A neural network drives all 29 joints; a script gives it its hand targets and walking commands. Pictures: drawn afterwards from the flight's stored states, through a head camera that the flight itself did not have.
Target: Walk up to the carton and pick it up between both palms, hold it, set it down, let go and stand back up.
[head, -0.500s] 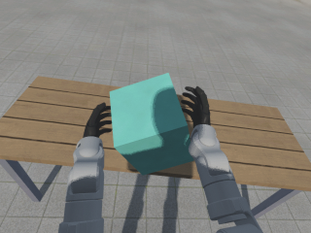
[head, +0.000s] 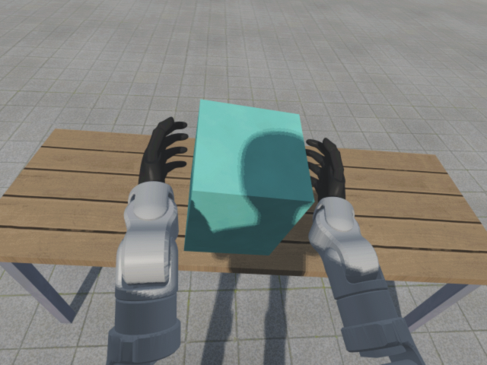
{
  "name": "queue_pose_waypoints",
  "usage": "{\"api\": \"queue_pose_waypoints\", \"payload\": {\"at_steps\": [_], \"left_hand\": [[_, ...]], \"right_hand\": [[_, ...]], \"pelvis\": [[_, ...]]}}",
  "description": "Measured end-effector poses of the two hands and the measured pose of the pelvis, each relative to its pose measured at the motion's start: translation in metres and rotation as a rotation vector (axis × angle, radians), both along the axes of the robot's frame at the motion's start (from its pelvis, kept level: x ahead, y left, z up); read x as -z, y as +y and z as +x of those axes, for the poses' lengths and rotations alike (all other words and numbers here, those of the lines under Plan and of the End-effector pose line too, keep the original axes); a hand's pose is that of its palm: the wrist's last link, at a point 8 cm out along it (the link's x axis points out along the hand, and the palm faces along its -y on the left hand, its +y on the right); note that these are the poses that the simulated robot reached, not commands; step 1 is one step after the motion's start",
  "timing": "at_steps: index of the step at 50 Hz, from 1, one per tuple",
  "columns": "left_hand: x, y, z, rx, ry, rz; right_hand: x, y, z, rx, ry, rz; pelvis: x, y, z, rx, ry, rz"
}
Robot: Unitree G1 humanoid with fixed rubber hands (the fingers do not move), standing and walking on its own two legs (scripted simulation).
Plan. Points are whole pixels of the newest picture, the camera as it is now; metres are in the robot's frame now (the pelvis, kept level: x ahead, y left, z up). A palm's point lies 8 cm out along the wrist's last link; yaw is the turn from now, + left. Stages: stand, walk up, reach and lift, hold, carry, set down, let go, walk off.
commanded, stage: hold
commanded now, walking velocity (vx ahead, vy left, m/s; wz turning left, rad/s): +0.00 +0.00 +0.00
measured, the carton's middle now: (238, 186) +0.41 -0.01 +0.08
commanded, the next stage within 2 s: none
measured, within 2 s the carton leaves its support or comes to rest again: neither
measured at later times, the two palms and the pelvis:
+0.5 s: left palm (144, 178) +0.34 +0.13 +0.18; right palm (318, 186) +0.35 -0.12 +0.15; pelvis -0.02 +0.00 +0.00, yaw +2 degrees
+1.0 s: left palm (128, 195) +0.31 +0.15 +0.17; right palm (310, 192) +0.33 -0.11 +0.15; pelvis -0.03 +0.00 +0.00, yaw +2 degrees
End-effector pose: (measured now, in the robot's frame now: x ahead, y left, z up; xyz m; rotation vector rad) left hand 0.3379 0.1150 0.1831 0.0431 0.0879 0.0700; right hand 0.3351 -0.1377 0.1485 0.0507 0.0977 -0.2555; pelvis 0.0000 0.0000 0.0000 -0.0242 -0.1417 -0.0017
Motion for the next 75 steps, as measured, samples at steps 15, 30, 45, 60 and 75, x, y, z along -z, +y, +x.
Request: {"api": "queue_pose_waypoints", "payload": {"at_steps": [15, 30, 45, 60, 75], "left_hand": [[0.006, 0.032, -0.008, -0.058, 0.075, -0.008], [0.005, 0.015, -0.006, 0.010, 0.048, -0.002], [0.014, 0.035, -0.031, -0.038, 0.063, -0.019], [0.008, 0.012, 0.016, -0.031, 0.087, 0.018], [0.017, 0.028, -0.011, -0.025, 0.082, -0.005]], "right_hand": [[-0.020, 0.030, 0.016, -0.072, 0.004, -0.024], [-0.006, 0.013, 0.001, -0.009, 0.001, -0.004], [0.001, 0.032, -0.009, -0.075, 0.017, -0.019], [-0.011, 0.011, 0.032, -0.047, 0.003, -0.024], [0.002, 0.024, 0.006, -0.062, -0.002, 0.006]], "pelvis": [[0.001, -0.013, -0.014, -0.053, -0.028, 0.007], [0.000, -0.001, -0.013, -0.037, -0.020, 0.003], [0.001, 0.003, -0.023, -0.038, -0.045, 0.006], [0.001, -0.006, -0.016, -0.033, 0.020, 0.007], [0.000, -0.006, 0.006, -0.045, -0.026, 0.010]]}}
